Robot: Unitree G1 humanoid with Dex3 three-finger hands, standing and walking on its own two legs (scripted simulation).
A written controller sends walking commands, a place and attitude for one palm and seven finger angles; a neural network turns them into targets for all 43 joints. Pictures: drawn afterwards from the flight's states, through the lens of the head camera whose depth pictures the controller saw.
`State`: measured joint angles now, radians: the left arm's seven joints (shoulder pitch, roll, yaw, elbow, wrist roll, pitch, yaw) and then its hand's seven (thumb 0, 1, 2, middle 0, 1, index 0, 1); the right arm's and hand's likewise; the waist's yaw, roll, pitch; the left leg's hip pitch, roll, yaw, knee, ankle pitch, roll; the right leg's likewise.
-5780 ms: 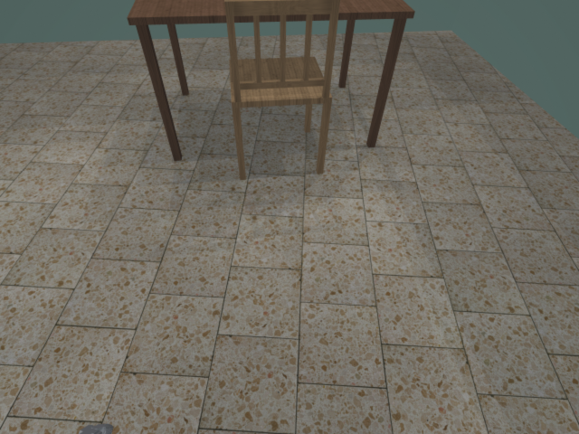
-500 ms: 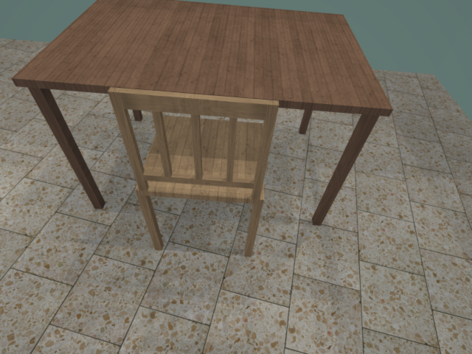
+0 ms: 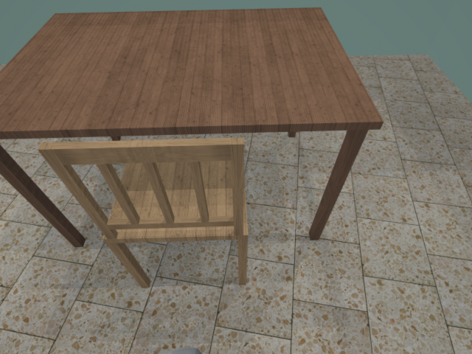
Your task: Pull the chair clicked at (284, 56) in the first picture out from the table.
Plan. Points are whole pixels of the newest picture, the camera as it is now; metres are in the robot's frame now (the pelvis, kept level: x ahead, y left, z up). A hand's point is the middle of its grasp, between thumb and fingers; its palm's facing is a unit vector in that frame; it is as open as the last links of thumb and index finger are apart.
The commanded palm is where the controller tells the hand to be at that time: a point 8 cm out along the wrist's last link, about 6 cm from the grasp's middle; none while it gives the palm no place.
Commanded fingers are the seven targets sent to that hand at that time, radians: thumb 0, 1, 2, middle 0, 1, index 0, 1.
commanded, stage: come to a stop and stand still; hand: left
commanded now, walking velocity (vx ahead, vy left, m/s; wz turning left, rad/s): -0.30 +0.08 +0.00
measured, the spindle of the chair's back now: (160, 194) +0.49 +0.21 -0.11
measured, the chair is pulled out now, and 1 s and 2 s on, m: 0.00 0.00 0.00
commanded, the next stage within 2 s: look again from close up in 1.06 s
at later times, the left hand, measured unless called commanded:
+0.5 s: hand out of the picture +0.05 +0.20 -0.17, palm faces +0.01 -0.96 -0.28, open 7.4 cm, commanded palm none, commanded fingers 0.00 0.90 0.90 -0.20 -0.30 -0.20 -0.30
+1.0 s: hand out of the picture +0.02 +0.14 -0.17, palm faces +0.00 -0.98 -0.19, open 7.3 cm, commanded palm none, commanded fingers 0.00 0.90 0.90 -0.20 -0.30 -0.20 -0.30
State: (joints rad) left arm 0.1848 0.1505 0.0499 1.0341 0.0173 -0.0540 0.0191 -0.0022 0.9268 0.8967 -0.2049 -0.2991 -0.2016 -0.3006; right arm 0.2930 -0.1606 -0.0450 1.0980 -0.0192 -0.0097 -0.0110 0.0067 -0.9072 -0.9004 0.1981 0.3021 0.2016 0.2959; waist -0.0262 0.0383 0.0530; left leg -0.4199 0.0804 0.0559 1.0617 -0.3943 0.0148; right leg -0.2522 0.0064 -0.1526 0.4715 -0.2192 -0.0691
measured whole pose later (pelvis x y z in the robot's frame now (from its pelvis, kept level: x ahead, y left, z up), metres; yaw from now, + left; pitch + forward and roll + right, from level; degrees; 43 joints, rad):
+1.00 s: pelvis +0.00 -0.03 +0.01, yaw -2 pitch -2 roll +0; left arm 0.25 0.15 0.01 1.14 0.00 0.01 0.02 0.01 0.92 0.90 -0.21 -0.30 -0.20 -0.30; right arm 0.31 -0.13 0.00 1.17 -0.01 0.03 -0.03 0.00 -0.90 -0.90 0.20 0.30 0.20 0.30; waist 0.00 0.01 0.04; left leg -0.17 0.05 0.01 0.40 -0.18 -0.05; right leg -0.16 0.02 -0.07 0.42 -0.23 -0.05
